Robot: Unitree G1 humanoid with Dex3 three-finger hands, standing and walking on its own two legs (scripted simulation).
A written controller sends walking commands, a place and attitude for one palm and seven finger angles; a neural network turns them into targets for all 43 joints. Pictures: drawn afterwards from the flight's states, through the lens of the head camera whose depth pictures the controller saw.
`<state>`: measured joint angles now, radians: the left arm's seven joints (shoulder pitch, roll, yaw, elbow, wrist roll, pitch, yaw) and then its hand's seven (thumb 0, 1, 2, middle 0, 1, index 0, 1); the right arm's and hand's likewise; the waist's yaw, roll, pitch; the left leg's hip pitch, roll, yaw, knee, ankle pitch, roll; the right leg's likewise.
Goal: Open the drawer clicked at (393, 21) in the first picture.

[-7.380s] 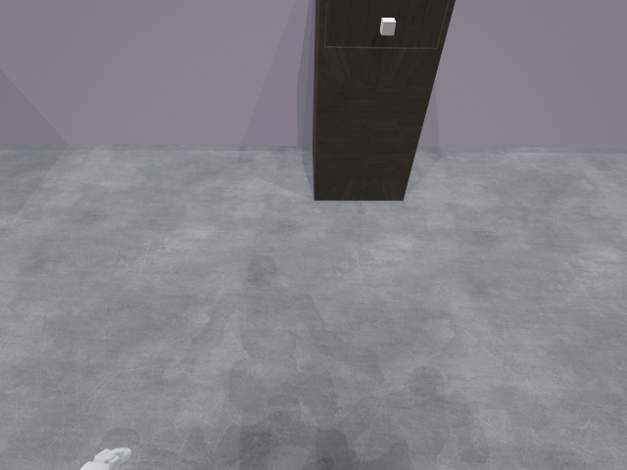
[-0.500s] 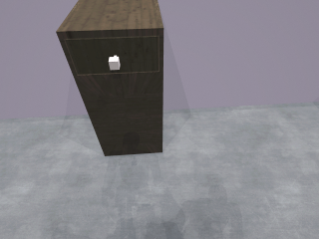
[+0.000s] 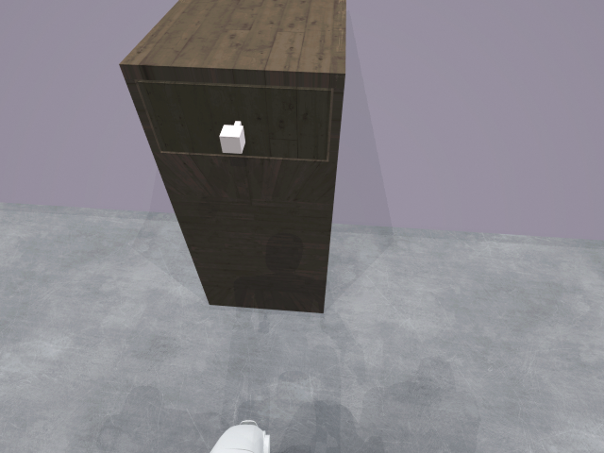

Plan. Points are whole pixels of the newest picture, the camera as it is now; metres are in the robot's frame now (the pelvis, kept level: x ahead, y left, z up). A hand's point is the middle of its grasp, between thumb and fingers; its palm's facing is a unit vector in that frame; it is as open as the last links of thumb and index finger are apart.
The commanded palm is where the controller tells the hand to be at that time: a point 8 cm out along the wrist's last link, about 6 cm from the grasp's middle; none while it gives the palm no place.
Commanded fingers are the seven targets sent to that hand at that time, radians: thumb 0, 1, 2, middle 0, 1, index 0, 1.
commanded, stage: take the last steps up to it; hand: left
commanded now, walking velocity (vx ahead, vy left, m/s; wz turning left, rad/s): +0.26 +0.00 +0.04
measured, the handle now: (234, 133) +0.69 +0.22 +0.04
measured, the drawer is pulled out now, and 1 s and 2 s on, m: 0.00 0.00 0.00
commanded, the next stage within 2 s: come to a stop and stand still in 0.24 s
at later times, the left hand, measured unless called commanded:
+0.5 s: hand (201, 385) +0.25 +0.20 -0.17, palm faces +0.04 -0.98 -0.20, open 7.4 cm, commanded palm none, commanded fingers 0.00 0.90 0.90 -0.20 -0.30 -0.20 -0.30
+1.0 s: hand (176, 429) +0.18 +0.23 -0.18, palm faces +0.08 -0.98 -0.19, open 7.4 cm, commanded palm none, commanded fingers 0.00 0.90 0.90 -0.20 -0.30 -0.20 -0.30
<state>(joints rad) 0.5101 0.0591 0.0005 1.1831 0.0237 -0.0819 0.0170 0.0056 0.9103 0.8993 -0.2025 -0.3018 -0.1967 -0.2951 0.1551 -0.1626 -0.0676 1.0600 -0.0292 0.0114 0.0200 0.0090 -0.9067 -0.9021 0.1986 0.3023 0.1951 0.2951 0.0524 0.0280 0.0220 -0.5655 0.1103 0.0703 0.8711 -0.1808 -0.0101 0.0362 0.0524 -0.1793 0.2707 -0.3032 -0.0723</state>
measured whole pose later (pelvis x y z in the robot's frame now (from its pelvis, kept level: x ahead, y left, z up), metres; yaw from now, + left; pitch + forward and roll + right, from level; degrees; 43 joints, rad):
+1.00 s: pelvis +0.14 +0.04 +0.00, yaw +1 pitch -1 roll +0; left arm 0.21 0.21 0.06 1.04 0.02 0.06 0.02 0.01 0.91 0.90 -0.20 -0.30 -0.20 -0.30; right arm 0.28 -0.13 -0.04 1.04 -0.03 0.02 -0.02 0.01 -0.90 -0.90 0.20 0.30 0.20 0.30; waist 0.00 -0.05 0.03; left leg -0.19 0.01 0.04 0.51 -0.32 0.02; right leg -0.43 -0.05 -0.01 0.76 -0.34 0.03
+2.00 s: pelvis +0.13 +0.01 +0.00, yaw +0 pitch -1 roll -2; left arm 0.33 0.10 -0.01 1.10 0.02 -0.04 0.05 0.01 0.91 0.90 -0.20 -0.30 -0.20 -0.30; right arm 0.25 -0.17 -0.03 1.05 -0.01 0.00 -0.03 0.01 -0.92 -0.90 0.20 0.30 0.20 0.30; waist -0.01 0.05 0.05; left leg -0.24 0.05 0.04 0.59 -0.32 0.00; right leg -0.19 0.05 -0.08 0.46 -0.26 -0.06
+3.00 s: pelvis +0.18 +0.01 +0.00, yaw +0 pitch +2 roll +1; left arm 0.30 0.14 0.01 1.07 0.01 -0.01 0.04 0.02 0.92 0.90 -0.20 -0.30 -0.20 -0.30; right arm 0.24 -0.16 -0.02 1.06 -0.01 0.00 -0.05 0.02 -0.92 -0.90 0.20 0.30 0.20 0.30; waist 0.02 -0.02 0.05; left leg -0.21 0.00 0.09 0.59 -0.26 0.01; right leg -0.23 -0.01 -0.06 0.63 -0.29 -0.03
